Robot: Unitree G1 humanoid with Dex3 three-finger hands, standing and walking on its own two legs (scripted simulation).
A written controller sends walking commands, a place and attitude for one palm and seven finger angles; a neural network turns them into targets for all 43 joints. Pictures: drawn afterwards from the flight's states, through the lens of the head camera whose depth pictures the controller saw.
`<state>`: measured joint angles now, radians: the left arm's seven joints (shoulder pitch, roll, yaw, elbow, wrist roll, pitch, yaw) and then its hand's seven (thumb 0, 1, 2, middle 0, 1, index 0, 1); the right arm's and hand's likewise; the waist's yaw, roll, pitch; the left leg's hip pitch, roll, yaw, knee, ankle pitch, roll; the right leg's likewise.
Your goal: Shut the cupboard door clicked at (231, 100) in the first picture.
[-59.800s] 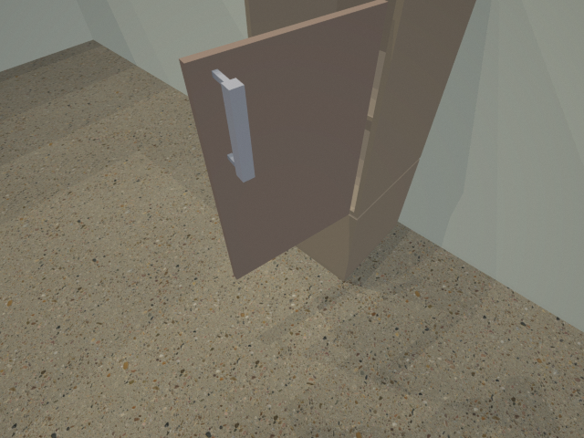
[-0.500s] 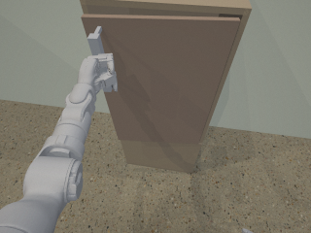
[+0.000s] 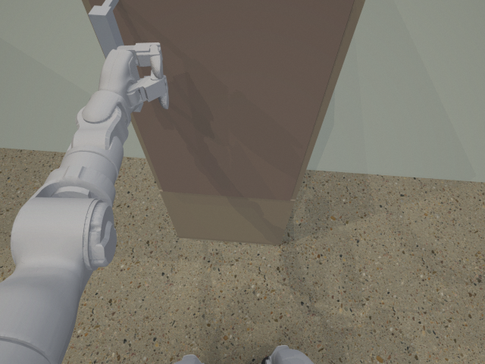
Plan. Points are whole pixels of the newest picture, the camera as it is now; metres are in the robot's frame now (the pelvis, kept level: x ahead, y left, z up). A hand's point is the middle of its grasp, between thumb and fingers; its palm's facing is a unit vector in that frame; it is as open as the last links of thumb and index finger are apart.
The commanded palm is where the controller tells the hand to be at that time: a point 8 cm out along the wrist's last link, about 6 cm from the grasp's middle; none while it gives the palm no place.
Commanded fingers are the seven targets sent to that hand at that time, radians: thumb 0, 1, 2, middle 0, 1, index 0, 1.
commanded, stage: push the door shut along its arc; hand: left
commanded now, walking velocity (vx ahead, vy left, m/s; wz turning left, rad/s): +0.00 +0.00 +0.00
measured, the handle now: (124, 57) +0.59 +0.15 +0.16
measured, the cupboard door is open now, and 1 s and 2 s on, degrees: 0 0 0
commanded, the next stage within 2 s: pull the fist back off the door in 0.02 s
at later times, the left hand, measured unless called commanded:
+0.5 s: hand (181, 66) +0.55 +0.06 +0.17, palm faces +0.08 -1.00 +0.02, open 3.1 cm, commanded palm +0.49 +0.11 +0.17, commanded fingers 0.00 0.90 0.90 -1.30 -1.50 -1.30 -1.50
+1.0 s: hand (174, 116) +0.43 +0.06 +0.18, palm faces +0.05 -1.00 +0.01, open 3.1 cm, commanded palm +0.41 +0.11 +0.17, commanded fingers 0.00 0.90 0.90 -1.30 -1.50 -1.30 -1.50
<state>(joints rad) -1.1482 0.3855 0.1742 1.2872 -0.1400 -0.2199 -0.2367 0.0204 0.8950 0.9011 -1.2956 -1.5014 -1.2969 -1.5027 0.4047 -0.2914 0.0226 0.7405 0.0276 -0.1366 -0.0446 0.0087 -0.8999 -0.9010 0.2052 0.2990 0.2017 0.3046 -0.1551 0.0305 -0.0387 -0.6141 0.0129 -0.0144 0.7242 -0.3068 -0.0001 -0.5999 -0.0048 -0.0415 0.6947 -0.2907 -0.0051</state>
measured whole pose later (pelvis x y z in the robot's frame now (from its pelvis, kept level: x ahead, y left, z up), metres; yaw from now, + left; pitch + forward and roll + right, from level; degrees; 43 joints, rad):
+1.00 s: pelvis +0.04 -0.01 +0.02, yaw +0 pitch +2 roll +0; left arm -0.52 0.02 0.00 0.40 -0.10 0.09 0.17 0.02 0.90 0.90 -1.30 -1.50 -1.30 -1.50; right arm 0.14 -0.24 0.00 0.60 0.03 -0.03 -0.03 0.01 -0.90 -0.90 0.20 0.30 0.20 0.30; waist 0.02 0.04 -0.06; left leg -0.29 0.01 -0.01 0.57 -0.31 -0.01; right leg -0.29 0.00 -0.04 0.57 -0.31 -0.01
